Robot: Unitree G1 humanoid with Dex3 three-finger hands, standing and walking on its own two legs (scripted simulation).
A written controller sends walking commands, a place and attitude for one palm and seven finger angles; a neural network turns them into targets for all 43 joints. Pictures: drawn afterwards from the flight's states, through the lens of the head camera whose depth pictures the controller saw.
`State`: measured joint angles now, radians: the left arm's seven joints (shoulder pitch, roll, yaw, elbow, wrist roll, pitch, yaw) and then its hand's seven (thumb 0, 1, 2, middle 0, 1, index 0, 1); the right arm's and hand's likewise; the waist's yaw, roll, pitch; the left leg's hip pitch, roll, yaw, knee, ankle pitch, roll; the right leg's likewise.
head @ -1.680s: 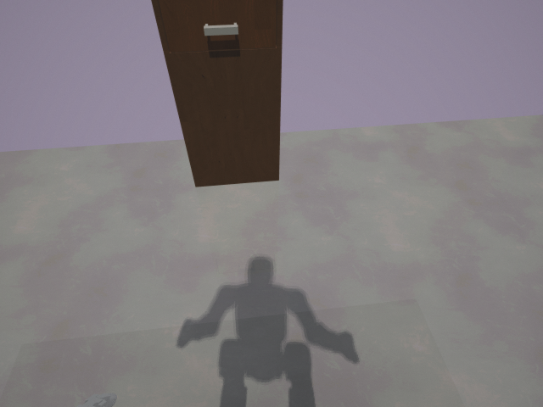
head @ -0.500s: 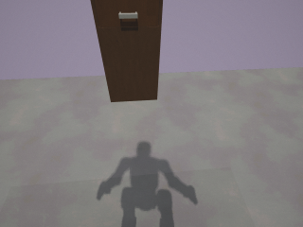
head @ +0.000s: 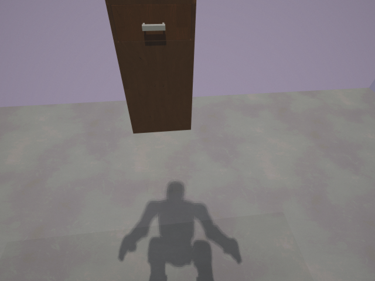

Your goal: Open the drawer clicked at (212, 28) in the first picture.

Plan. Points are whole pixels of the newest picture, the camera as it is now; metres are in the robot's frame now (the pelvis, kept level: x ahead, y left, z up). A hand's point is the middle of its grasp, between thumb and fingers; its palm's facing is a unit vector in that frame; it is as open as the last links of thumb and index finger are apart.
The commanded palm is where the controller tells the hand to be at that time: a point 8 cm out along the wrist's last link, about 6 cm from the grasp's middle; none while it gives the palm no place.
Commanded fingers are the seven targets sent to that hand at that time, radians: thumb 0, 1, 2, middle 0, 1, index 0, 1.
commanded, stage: walk to a spot facing it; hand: left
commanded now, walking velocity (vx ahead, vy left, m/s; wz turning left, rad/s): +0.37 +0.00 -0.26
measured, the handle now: (153, 25) +1.30 +0.27 +0.04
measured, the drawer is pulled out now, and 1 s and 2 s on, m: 0.00 0.00 0.00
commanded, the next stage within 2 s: turn to face it in 1.06 s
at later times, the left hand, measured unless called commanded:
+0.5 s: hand out of the picture +0.03 +0.15 -0.17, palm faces +0.01 -0.99 -0.15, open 7.4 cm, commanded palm none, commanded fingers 0.00 0.90 0.90 -0.20 -0.30 -0.20 -0.30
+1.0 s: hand (151, 167) +0.52 +0.16 -0.17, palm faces -0.25 -0.96 -0.16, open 7.4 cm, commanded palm none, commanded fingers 0.00 0.90 0.90 -0.20 -0.30 -0.20 -0.30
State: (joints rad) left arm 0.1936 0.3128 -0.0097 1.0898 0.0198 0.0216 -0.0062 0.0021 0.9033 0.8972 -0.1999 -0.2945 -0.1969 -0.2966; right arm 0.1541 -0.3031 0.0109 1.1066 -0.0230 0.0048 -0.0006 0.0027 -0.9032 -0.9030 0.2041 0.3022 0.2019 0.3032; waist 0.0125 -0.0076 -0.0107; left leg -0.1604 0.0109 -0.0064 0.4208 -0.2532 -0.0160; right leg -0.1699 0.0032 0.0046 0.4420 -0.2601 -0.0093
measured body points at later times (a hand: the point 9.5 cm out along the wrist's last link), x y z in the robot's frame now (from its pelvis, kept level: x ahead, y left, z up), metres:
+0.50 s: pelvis +0.16 -0.01 -0.02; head +0.20 -0.01 +0.43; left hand +0.03 +0.20 -0.15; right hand +0.24 -0.25 -0.16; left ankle +0.26 +0.11 -0.70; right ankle -0.01 -0.11 -0.74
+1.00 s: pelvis +0.38 +0.01 +0.00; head +0.39 +0.02 +0.45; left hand +0.53 +0.21 -0.15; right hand +0.28 -0.21 -0.15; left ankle +0.34 +0.09 -0.74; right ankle +0.44 -0.16 -0.67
